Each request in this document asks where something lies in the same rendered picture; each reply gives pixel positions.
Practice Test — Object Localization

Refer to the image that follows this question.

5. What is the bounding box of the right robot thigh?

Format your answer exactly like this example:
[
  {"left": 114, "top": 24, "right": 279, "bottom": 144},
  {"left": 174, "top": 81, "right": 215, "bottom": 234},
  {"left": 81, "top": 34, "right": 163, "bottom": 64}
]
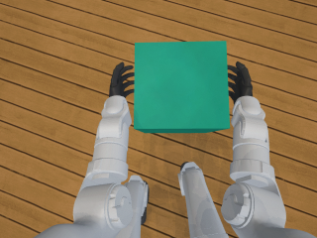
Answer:
[{"left": 177, "top": 167, "right": 229, "bottom": 238}]

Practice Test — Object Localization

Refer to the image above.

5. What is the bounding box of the robot left forearm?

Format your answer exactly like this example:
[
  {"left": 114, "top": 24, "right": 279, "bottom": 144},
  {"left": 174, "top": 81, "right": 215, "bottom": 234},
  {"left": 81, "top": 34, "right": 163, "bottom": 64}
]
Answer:
[{"left": 73, "top": 95, "right": 132, "bottom": 218}]

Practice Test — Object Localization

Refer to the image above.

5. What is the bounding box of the robot right forearm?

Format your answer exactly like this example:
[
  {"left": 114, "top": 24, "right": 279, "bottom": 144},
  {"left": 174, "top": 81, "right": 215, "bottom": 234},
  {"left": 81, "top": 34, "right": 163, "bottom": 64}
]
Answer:
[{"left": 230, "top": 95, "right": 286, "bottom": 219}]

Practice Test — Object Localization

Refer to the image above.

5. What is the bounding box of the robot right upper arm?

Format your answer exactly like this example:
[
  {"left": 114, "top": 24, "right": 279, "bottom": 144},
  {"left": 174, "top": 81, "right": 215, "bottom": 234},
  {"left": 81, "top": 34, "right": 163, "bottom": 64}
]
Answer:
[{"left": 221, "top": 182, "right": 317, "bottom": 238}]

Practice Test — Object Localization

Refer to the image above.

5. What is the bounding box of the right robot hand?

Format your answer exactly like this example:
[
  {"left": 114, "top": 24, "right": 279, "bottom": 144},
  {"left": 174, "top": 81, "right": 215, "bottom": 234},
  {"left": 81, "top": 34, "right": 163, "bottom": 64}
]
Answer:
[{"left": 227, "top": 61, "right": 253, "bottom": 105}]

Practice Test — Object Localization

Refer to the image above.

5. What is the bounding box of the carton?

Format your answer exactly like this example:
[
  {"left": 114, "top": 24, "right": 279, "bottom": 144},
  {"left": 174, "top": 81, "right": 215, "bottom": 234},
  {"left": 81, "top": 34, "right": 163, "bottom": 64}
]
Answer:
[{"left": 134, "top": 41, "right": 230, "bottom": 134}]

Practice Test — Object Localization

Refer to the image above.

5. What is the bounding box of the right robot shin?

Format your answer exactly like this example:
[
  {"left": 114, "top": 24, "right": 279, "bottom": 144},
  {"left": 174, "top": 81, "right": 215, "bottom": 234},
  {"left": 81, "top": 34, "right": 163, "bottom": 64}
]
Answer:
[{"left": 181, "top": 162, "right": 204, "bottom": 177}]

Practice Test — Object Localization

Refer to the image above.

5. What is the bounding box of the left robot hand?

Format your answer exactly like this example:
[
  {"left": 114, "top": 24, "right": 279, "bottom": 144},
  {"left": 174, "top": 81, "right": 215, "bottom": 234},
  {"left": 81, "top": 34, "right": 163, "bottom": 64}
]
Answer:
[{"left": 109, "top": 62, "right": 135, "bottom": 98}]

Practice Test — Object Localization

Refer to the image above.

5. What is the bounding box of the robot left upper arm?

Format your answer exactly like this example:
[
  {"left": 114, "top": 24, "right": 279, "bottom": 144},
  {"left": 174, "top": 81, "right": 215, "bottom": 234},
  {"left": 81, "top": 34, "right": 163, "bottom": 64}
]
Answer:
[{"left": 34, "top": 182, "right": 134, "bottom": 238}]

